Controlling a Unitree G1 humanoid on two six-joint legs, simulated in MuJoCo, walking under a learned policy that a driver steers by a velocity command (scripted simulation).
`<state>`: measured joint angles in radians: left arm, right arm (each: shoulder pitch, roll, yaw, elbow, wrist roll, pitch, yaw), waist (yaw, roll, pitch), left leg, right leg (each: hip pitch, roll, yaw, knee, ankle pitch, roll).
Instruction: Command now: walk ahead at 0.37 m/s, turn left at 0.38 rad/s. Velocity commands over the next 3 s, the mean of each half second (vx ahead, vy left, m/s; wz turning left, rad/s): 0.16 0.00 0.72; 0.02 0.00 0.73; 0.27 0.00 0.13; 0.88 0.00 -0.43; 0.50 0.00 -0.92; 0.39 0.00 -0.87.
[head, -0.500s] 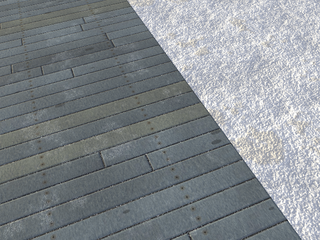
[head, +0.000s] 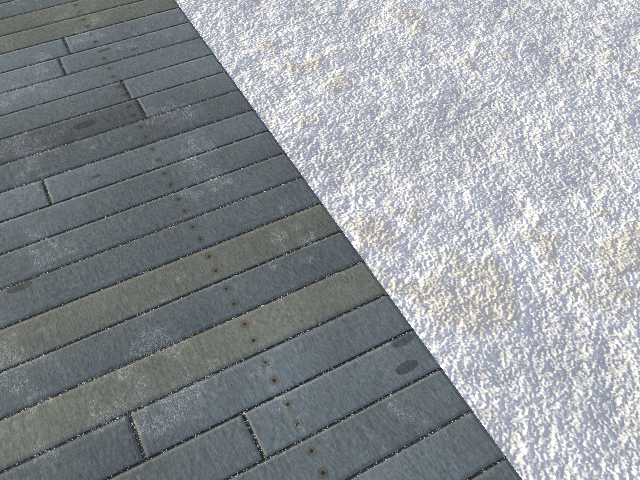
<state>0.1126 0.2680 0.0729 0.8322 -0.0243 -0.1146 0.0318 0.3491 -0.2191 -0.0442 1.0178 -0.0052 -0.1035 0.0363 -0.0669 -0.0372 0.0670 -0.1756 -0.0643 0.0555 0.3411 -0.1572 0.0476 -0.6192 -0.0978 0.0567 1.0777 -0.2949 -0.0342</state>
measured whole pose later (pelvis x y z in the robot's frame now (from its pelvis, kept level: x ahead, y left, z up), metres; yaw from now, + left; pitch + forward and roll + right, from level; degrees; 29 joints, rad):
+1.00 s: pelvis +0.15 +0.01 -0.01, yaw +46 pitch +2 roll -2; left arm 0.12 0.28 0.07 0.68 -0.01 0.00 0.00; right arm 0.14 -0.28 -0.05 0.60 -0.02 0.05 -0.02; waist 0.00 -0.01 0.00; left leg -0.33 -0.08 -0.13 0.60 -0.29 0.05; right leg -0.44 0.00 0.02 0.76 -0.36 0.05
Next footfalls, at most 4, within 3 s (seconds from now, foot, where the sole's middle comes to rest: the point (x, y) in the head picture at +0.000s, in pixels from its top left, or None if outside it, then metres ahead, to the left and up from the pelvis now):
0.18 right None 0.32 -0.10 -0.78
0.62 left None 0.12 0.10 -0.78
1.06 right None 0.30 -0.04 -0.78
1.94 right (155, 416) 0.62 0.34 -0.78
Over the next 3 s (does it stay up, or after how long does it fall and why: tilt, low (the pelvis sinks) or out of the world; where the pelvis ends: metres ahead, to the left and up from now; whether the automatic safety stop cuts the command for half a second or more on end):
stays up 0.86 0.45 0.00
